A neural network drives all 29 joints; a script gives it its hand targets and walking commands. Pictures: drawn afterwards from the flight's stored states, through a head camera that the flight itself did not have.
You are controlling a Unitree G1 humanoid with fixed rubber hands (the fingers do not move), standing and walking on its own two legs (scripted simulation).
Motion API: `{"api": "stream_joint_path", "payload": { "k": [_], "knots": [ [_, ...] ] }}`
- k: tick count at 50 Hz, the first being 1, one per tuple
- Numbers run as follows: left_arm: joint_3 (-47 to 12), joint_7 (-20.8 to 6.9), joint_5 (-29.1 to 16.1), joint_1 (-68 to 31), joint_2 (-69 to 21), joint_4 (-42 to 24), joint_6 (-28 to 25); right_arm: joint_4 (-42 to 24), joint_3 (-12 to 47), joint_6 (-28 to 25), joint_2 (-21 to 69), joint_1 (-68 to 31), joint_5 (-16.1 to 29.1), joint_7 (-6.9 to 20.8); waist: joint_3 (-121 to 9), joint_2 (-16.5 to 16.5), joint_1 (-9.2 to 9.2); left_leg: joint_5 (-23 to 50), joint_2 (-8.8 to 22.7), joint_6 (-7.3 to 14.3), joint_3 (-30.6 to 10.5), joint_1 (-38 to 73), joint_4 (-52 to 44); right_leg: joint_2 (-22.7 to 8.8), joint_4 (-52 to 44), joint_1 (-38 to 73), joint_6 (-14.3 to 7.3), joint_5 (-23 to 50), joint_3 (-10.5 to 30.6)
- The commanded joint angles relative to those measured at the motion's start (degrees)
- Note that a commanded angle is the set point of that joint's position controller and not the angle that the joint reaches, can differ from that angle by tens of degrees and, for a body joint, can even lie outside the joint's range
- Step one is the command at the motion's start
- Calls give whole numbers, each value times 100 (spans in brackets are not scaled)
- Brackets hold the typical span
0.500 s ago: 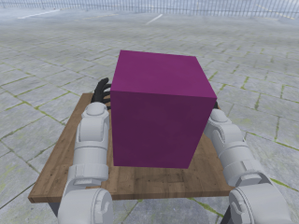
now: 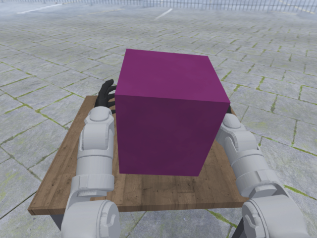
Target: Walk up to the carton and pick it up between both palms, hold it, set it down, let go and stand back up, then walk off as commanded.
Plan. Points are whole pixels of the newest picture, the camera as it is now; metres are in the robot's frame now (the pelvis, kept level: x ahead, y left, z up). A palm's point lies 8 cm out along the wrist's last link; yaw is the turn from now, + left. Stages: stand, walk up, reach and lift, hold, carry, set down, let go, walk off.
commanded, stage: hold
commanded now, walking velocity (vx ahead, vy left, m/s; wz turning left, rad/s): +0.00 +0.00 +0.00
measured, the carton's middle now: (163, 114) +0.38 +0.01 +0.19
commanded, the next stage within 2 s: none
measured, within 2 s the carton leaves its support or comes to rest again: neither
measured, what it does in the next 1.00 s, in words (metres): stands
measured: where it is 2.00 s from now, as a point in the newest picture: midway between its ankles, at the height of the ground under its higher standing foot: outside the picture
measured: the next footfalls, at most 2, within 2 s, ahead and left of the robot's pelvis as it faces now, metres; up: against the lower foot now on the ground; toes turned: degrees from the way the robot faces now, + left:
none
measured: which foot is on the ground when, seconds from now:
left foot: down 0.00-1.00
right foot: down 0.00-1.00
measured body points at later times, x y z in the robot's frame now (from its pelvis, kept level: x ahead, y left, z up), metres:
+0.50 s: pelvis +0.00 +0.00 +0.00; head -0.07 +0.01 +0.44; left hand +0.37 +0.16 +0.21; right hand +0.38 -0.14 +0.19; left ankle +0.01 +0.11 -0.75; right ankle +0.01 -0.15 -0.75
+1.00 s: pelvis +0.00 +0.00 +0.00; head -0.07 +0.01 +0.44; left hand +0.37 +0.16 +0.22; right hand +0.38 -0.14 +0.19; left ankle +0.01 +0.11 -0.75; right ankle +0.01 -0.15 -0.75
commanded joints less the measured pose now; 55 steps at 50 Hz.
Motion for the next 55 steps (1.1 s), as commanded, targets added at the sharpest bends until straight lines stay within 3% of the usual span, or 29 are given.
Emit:
{"api": "stream_joint_path", "payload": {
  "k": [1, 2, 3, 9, 11, 15, 16, 17, 18, 19, 21, 22, 25, 27, 28, 29, 31, 33, 36, 37, 38, 39, 40, 43, 47, 48, 49, 53, 55],
  "knots": [
    [-2415, -1160, -657, -2734, -3625, -845, -113, -2482, 2039, -410, 3785, -4555, 529, 384, -1698, -330, -600, 2035, -535, -166, -75, 549, -558, 549, -24, 725, -18, 1134, -100],
    [-2467, -1156, -609, -2549, -3682, -749, -52, -2215, 1899, -351, 3696, -4257, 551, 372, -1298, -23, -677, 1879, -518, -194, -92, 566, -616, 533, -41, 557, -63, 947, -99],
    [-2491, -1193, -666, -2694, -3708, -856, -54, -2405, 1934, -374, 3778, -4459, 565, 379, -1460, -216, -690, 1837, -491, -198, -128, 546, -578, 537, -58, 694, -65, 925, -77],
    [-2223, -1221, -573, -2793, -3592, -624, -30, -2247, 1874, -343, 3847, -4579, 497, 457, -1214, -259, -505, 1372, -480, -135, -72, 230, -765, 539, -73, 568, -80, 561, -88],
    [-2367, -1221, -547, -2932, -3684, -640, -19, -1873, 1622, -330, 3733, -4509, 393, 462, -1087, -32, -715, 1217, -483, -214, -86, 293, -773, 543, -99, 506, -120, 378, -123],
    [-2435, -1260, -640, -2969, -3716, -842, -58, -2197, 1720, -412, 3807, -4584, 399, 497, -1381, -207, -663, 1281, -507, -190, -65, 359, -752, 533, -128, 634, -106, 458, -100],
    [-2461, -1238, -658, -2944, -3786, -701, -42, -2222, 1684, -428, 3674, -4628, 354, 500, -1339, -158, -787, 1207, -501, -209, -105, 308, -772, 546, -102, 603, -110, 455, -138],
    [-2375, -1232, -551, -2869, -3674, -754, -59, -2318, 1798, -427, 3864, -4654, 395, 496, -1217, -219, -577, 1257, -499, -115, -61, 200, -737, 499, -68, 656, -52, 556, -103],
    [-2404, -1233, -625, -3093, -3734, -833, -90, -2065, 1715, -399, 3828, -4575, 315, 484, -1305, -283, -741, 1216, -467, -156, -84, 325, -777, 528, -75, 612, -90, 433, -135],
    [-2204, -1240, -506, -2869, -3550, -329, -4, -1868, 1587, -350, 3665, -4612, 317, 471, -874, -190, -617, 890, -514, -137, -49, 174, -882, 477, -173, 430, -70, 142, -98],
    [-2135, -1288, -458, -3019, -3620, -431, -30, -1775, 1493, -391, 3738, -4671, 269, 524, -1014, -235, -631, 795, -479, -128, -74, 203, -911, 522, -117, 397, -103, 4, -158],
    [-2203, -1276, -566, -2956, -3643, -487, -36, -2178, 1657, -453, 3840, -4825, 293, 537, -1253, -367, -532, 888, -485, -92, -47, 132, -877, 529, -117, 526, -98, 113, -131],
    [-2532, -1214, -724, -3206, -3757, -1105, -134, -2230, 1819, -489, 3905, -4562, 375, 499, -1591, -183, -687, 1403, -499, -185, -71, 378, -709, 535, -6, 685, -81, 523, -162],
    [-2241, -1213, -597, -3084, -3566, -648, -121, -2043, 1823, -446, 3953, -4601, 350, 496, -1358, -376, -512, 1161, -524, -80, -24, 345, -786, 502, -99, 600, -66, 332, -90],
    [-2484, -1185, -631, -2972, -3733, -926, -130, -2345, 1892, -525, 4000, -4631, 399, 522, -1549, -162, -542, 1441, -498, -142, -73, 446, -769, 530, -59, 540, -89, 531, -153],
    [-2475, -1147, -628, -2960, -3765, -856, -117, -2089, 1749, -511, 3805, -4569, 383, 533, -1431, -40, -618, 1446, -460, -210, -107, 498, -734, 537, -50, 493, -118, 501, -165],
    [-2471, -1201, -635, -2875, -3692, -835, -84, -1970, 1665, -460, 3735, -4311, 324, 500, -1255, -101, -719, 1520, -499, -218, -96, 452, -726, 557, -78, 554, -81, 555, -156],
    [-2384, -1226, -623, -2824, -3711, -647, -69, -2295, 1706, -493, 3781, -4626, 314, 487, -1458, -297, -636, 1362, -516, -161, -62, 432, -738, 579, -110, 550, -90, 423, -168],
    [-2498, -1195, -590, -2853, -3682, -888, -90, -1932, 1736, -452, 3714, -4321, 385, 484, -1252, 24, -762, 1572, -484, -227, -97, 547, -747, 547, -83, 530, -99, 606, -161],
    [-2420, -1194, -606, -2915, -3618, -905, -111, -2094, 1881, -497, 3847, -4403, 425, 498, -1332, -115, -577, 1590, -518, -198, -69, 427, -690, 531, -10, 550, -72, 659, -163],
    [-2545, -1190, -637, -2798, -3734, -1061, -103, -2080, 1829, -477, 3818, -4282, 434, 464, -1327, -61, -685, 1864, -522, -214, -95, 548, -657, 539, -27, 553, -84, 903, -131],
    [-2400, -1214, -602, -2880, -3657, -792, -89, -2167, 1820, -469, 3740, -4439, 429, 463, -1310, -189, -593, 1591, -518, -183, -64, 516, -665, 507, -117, 607, -78, 629, -98],
    [-2345, -1208, -536, -2984, -3603, -831, -76, -2004, 1761, -423, 3751, -4380, 399, 459, -1339, -160, -654, 1458, -560, -141, -50, 488, -695, 504, -109, 596, -53, 511, -133],
    [-2426, -1230, -661, -2746, -3625, -808, -88, -2498, 1926, -477, 3789, -4683, 415, 406, -1537, -428, -618, 1625, -520, -104, -42, 464, -636, 540, -44, 623, -24, 735, -146],
    [-2401, -1269, -581, -2705, -3665, -861, -26, -2272, 1860, -415, 3707, -4337, 474, 411, -1412, -220, -659, 1678, -500, -190, -36, 622, -665, 551, -82, 651, -49, 734, -163],
    [-2531, -1230, -669, -2722, -3723, -1159, -61, -2710, 2010, -511, 3859, -4560, 560, 391, -1853, -309, -630, 2009, -522, -197, -88, 737, -602, 598, -45, 810, -65, 988, -172],
    [-2540, -1182, -622, -2759, -3730, -1118, -78, -2424, 2005, -481, 3707, -4376, 520, 411, -1631, -149, -662, 2128, -475, -252, -139, 776, -590, 592, -30, 658, -81, 934, -176],
    [-2150, -1325, -377, -2546, -3576, -636, -14, -2037, 1753, -414, 3684, -4139, 316, 461, -1001, -322, -690, 1401, -465, -143, -90, 461, -851, 562, -145, 562, -102, 462, -178],
    [-2145, -1340, -381, -2756, -3499, -576, 11, -1967, 1537, -465, 3652, -4364, 183, 502, -857, -159, -605, 997, -480, -132, -52, 265, -945, 534, -157, 381, -126, 45, -162]
  ]
}}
